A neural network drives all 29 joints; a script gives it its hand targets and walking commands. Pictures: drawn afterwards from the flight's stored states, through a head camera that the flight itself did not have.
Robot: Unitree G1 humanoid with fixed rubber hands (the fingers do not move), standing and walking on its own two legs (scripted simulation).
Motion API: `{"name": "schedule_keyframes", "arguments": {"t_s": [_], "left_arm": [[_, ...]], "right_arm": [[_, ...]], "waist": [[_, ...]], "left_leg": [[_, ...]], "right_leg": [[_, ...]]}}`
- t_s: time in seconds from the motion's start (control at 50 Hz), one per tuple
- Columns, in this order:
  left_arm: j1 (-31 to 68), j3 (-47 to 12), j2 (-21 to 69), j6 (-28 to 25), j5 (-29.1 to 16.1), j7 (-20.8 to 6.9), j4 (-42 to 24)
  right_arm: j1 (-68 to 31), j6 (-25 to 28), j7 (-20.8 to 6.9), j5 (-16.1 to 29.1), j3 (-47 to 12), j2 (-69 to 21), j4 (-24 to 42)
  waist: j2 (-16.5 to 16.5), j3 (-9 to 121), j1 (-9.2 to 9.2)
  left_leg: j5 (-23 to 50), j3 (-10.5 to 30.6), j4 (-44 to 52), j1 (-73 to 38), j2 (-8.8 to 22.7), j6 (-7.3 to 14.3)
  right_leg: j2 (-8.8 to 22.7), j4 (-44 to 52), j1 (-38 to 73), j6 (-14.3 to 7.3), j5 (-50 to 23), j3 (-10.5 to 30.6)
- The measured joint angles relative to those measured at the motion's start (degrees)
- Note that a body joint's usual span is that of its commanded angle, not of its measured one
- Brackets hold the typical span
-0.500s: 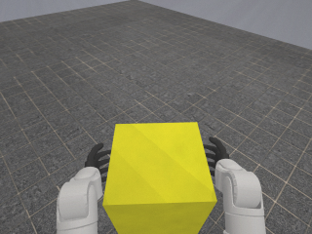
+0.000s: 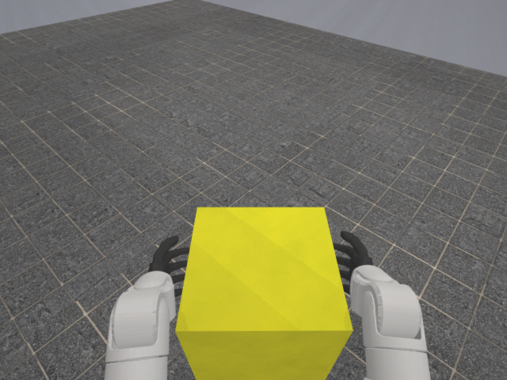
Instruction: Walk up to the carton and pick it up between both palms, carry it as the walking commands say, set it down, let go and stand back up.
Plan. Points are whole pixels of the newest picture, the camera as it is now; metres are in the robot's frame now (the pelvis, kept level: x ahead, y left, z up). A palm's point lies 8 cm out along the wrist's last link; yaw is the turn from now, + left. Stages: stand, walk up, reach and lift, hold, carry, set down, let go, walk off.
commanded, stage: carry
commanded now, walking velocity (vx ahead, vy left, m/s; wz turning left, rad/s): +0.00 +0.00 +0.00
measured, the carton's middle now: (260, 300) +0.28 -0.01 -0.02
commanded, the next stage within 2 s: hold in 1.48 s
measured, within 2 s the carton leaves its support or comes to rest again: neither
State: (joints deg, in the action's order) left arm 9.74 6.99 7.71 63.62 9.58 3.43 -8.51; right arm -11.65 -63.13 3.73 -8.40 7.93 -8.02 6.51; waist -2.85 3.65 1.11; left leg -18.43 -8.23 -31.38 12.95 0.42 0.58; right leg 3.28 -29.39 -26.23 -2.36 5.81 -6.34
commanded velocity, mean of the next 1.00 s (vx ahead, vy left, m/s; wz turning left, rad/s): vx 0.00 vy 0.00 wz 0.00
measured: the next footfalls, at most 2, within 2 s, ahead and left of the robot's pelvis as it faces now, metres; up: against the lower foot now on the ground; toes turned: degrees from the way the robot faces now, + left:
none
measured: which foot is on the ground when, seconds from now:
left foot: down 0.00-1.00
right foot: down 0.00-1.00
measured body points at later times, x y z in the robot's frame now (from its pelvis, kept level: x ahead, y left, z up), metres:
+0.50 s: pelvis +0.01 -0.01 +0.01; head +0.00 -0.01 +0.46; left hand +0.30 +0.14 +0.06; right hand +0.31 -0.16 +0.06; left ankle -0.02 +0.11 -0.73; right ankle +0.14 -0.09 -0.73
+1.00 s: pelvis +0.05 +0.01 +0.00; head +0.04 +0.01 +0.45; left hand +0.33 +0.17 +0.04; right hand +0.35 -0.13 +0.04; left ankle -0.02 +0.11 -0.73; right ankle +0.14 -0.09 -0.73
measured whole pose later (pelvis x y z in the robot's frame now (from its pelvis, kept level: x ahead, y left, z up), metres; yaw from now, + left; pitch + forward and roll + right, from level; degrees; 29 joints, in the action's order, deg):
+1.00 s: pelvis +0.05 +0.01 +0.00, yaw +2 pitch +2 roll +0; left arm 9.5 7.5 7.7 49.5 9.9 2.9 0.3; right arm -9.9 -48.9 3.5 -9.8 7.8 -7.7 -1.0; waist -0.2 5.0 -0.1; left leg -22.3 -4.9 -32.0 12.1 1.4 0.4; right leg 3.6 -29.1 -24.0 -2.4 7.4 -10.7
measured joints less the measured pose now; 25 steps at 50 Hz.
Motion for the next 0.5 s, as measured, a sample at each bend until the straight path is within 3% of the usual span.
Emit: {"name": "schedule_keyframes", "arguments": {"t_s": [0.04, 0.14, 0.32, 0.5], "left_arm": [[0.54, 0.36, 0.09, -0.95, -0.07, -0.01, -0.03], [1.92, 1.33, 0.32, -2.77, -0.31, -0.46, 1.04], [0.93, 0.99, 0.16, -3.4, -0.03, -0.61, 2.34], [1.45, 1.28, 0.23, -6.98, 0.77, -0.73, 5.55]], "right_arm": [[-0.35, 1.14, -0.06, -0.05, 0.05, -0.04, 0.01], [-0.81, 2.39, -0.16, -0.98, -0.02, -0.1, 0.45], [-0.02, 3.04, 0.17, -1.03, -0.46, 0.02, -1.1], [-0.71, 7.02, -0.13, -1.13, 0.59, -0.1, -4.86]], "waist": [[0.89, -0.27, -0.48], [3.24, 0.54, -0.55], [1.7, 1.05, 0.26], [2.1, 1.75, 0.28]], "left_leg": [[-0.72, 0.13, -1.1, -0.12, 0.11, -0.29], [-0.21, 1.7, 0.21, 0.98, 0.7, -0.74], [1.64, 2.12, 2.66, 0.49, 1.15, -1.16], [0.76, 2.46, 2.45, 0.09, 0.96, -1.03]], "right_leg": [[0.11, 0.56, 0.68, -1.16, -3.84, -0.42], [-0.56, 3.81, 1.05, -1.59, -4.04, -2.01], [-1.17, 7.39, 2.16, -1.51, -5.64, -2.86], [-0.62, 6.23, 2.24, -1.57, -4.38, -3.48]]}}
